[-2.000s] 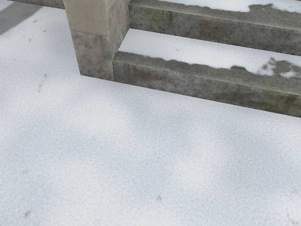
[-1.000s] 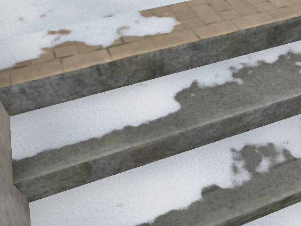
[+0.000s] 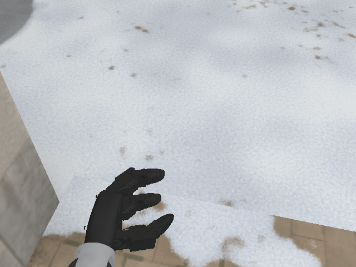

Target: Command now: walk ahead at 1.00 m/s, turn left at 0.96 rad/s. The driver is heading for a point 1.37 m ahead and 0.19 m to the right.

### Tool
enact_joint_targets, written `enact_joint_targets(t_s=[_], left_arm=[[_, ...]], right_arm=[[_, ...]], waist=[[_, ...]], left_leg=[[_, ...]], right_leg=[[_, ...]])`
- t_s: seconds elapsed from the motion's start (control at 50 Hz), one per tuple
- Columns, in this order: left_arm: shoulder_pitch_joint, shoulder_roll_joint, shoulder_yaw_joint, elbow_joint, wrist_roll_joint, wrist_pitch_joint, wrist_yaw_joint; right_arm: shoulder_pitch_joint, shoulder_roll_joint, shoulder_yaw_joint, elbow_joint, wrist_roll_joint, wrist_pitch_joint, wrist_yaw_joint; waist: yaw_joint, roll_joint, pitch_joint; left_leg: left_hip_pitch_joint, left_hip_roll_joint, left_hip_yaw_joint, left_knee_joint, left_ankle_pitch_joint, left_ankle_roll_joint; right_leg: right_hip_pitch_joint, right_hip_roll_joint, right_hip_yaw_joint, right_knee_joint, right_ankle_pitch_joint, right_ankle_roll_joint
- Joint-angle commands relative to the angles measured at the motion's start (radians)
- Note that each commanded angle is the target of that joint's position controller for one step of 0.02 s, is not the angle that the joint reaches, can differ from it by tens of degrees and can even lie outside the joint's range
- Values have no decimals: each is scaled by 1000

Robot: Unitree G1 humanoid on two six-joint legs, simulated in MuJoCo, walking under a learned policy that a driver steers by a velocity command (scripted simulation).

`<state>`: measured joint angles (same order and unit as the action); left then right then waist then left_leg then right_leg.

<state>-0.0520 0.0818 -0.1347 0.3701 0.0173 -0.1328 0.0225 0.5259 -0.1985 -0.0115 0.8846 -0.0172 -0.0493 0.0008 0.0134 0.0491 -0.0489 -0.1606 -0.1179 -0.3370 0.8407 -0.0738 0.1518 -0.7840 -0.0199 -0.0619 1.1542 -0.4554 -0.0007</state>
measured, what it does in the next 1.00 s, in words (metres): climbs, turning right: left foot 0.16 m higher, then right foot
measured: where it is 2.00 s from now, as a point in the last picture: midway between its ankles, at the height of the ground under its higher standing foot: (222, 59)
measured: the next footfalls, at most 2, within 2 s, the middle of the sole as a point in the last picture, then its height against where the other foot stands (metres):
left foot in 0.40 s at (123, 246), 0.16 m higher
right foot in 0.82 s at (198, 157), level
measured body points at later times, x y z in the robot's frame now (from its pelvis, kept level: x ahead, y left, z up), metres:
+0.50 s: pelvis +0.40 +0.06 +0.17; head +0.40 +0.05 +0.62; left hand +0.34 +0.29 +0.04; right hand +0.61 -0.13 +0.10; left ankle +0.45 +0.19 -0.47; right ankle +0.20 -0.11 -0.38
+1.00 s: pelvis +0.80 -0.01 +0.24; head +0.80 -0.01 +0.69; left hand +0.86 +0.23 +0.11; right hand +0.97 -0.29 +0.22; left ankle +0.87 +0.18 -0.35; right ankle +0.79 -0.03 -0.47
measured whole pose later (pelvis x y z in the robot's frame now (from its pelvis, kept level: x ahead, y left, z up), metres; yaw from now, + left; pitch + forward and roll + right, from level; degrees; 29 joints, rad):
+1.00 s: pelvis +0.80 -0.01 +0.24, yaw -28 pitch -1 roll +1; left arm 0.55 0.20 0.06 0.81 -0.01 -0.06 -0.06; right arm -0.03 -0.15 0.01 0.57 0.01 -0.15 0.00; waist 0.10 0.00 0.02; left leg -0.59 0.02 -0.18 1.41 -0.33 0.02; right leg -0.32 0.19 0.01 0.69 -0.35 -0.20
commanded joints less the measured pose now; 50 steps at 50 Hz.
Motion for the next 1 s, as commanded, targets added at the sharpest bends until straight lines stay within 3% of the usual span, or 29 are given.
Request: enact_joint_targets(t_s=[0.02,0.04,0.08,0.14,0.24,0.28,0.32,0.34,0.38,0.4,0.42,0.44,0.46,0.48,0.52,0.56,0.6,0.64,0.7,0.76,0.8,0.82,0.84,0.86,0.88,0.9,0.92,0.94,1.0], left_arm=[[382,207,160,176,-17,56,33],[326,66,129,243,-17,57,18],[310,-37,120,398,-6,54,-15],[414,12,132,515,5,61,-49],[482,193,131,530,-12,39,-14],[621,226,141,545,-13,56,9],[721,221,145,561,-32,86,27],[794,204,146,605,-75,91,35],[752,337,149,628,3,31,-5],[623,460,192,597,9,22,-3],[575,372,197,532,-17,-10,-10],[570,196,177,491,-21,-39,-25],[555,127,193,508,-55,-38,-46],[408,67,187,436,-67,-7,-52],[278,65,183,339,-68,46,-57],[347,-12,148,310,-86,102,-75],[372,16,154,300,-86,150,-49],[342,100,176,250,-59,166,-41],[387,215,211,239,-60,152,-48],[412,328,264,246,-82,136,-77],[603,411,306,302,-82,171,-75],[800,403,315,377,-76,177,-68],[762,325,281,453,-41,170,-81],[558,256,216,387,-23,111,-109],[503,235,215,314,-20,80,-110],[490,274,232,294,-28,57,-114],[437,291,235,277,-36,39,-107],[402,311,236,260,-30,25,-97],[400,254,221,255,-20,17,-45]], right_arm=[[-287,21,-18,-344,-3,-76,68],[-367,76,13,-398,12,-51,72],[-310,116,43,-377,17,2,74],[-320,152,86,-378,68,2,80],[-549,124,129,-476,14,-1,52],[-752,118,157,-562,19,-30,62],[-953,112,184,-653,10,-60,86],[-1002,160,195,-681,24,-76,88],[-589,-31,72,-576,48,-85,58],[-301,-195,-8,-511,37,-67,33],[-71,-339,-70,-408,3,-60,21],[48,-357,-73,-323,17,-59,16],[-55,-259,-47,-283,34,-63,14],[-143,-151,-26,-229,56,-60,24],[-236,125,23,-91,-11,-51,53],[-267,165,11,-15,-9,-39,46],[-344,132,3,-28,-9,-21,12],[-419,20,-14,-50,-30,-26,-22],[-415,-164,-48,-79,-5,-53,-67],[-377,-344,-94,-119,16,-51,-64],[-412,-345,-105,-142,21,-38,-45],[-499,-292,-95,-159,39,-44,-31],[-574,-59,-42,-193,43,-76,-18],[-352,43,-11,-263,30,-112,0],[-299,3,-3,-354,41,-134,14],[-394,-102,-25,-370,66,-150,20],[-435,-133,-31,-363,50,-141,13],[-437,-114,-31,-357,32,-125,5],[-507,-115,-41,-364,16,-90,-23]], waist=[[61,-438,-106],[28,-237,79],[-84,-63,167],[-90,-30,173],[-88,-43,176],[3,-12,165],[75,-15,92],[77,-122,55],[-153,-343,-230],[-330,-446,-338],[-356,-153,-497],[-276,217,-587],[-209,112,-422],[-168,65,-180],[-50,10,55],[46,76,115],[94,41,207],[136,57,255],[173,-4,148],[206,96,-20],[293,122,-74],[392,14,-64],[294,-345,170],[-19,-480,138],[-49,-489,-44],[-33,-249,31],[-51,-20,37],[-78,71,64],[-64,96,85]], left_leg=[[-835,-6,65,1146,-147,6],[-900,36,155,1287,-164,8],[-888,120,168,1286,-182,29],[-1001,116,120,1259,-147,7],[-1221,212,302,1264,-138,-118],[-1345,300,354,1105,-215,-144],[-881,322,461,640,-172,-149],[-515,286,471,444,-346,-138],[-55,130,478,414,-423,-86],[82,181,260,269,-447,-44],[382,369,-228,-22,-604,20],[516,580,-712,-446,-748,35],[325,649,-787,-551,-725,46],[162,632,-569,-529,-666,47],[-108,517,-2,-378,-400,-58],[-119,422,319,-372,-179,-160],[-196,410,486,-498,-96,-183],[-275,337,632,-620,-58,-168],[-185,275,721,-657,90,-139],[91,347,655,-457,783,-88],[140,380,615,-110,972,-70],[24,288,614,337,697,-103],[-389,85,533,860,-418,-123],[-561,43,325,999,-520,-93],[-670,13,199,1005,-459,-93],[-754,55,199,925,-395,-86],[-701,116,184,777,-273,-82],[-639,135,171,682,-250,-105],[-543,175,158,408,-230,-170]], right_leg=[[817,-421,1224,-971,-408,-238],[615,-381,957,-924,-451,-222],[405,-254,481,-772,-183,-107],[369,-229,270,-815,4,-132],[424,-223,255,-955,11,-209],[598,-244,303,-1003,2,-203],[461,-252,249,-1189,138,-220],[330,-241,206,-1219,326,-203],[575,-265,146,-847,1691,-186],[606,-261,199,-567,1851,-137],[358,-136,251,-197,1504,-118],[146,39,318,243,437,-97],[-10,41,388,658,392,-78],[-144,9,270,823,354,-79],[-178,-71,174,831,383,-159],[-189,-73,168,805,323,-195],[-147,-96,132,507,292,-158],[-42,-73,40,258,422,-117],[256,-46,-69,-67,527,-103],[517,29,-157,-201,416,-124],[730,33,-121,-309,316,-192],[898,-6,-55,-548,452,-278],[903,-10,85,-558,549,-312],[824,50,367,-521,642,-349],[896,-106,823,-806,108,-485],[826,-186,950,-949,-126,-454],[699,-196,918,-924,-168,-392],[563,-174,894,-909,-154,-385],[386,-81,710,-875,9,-373]])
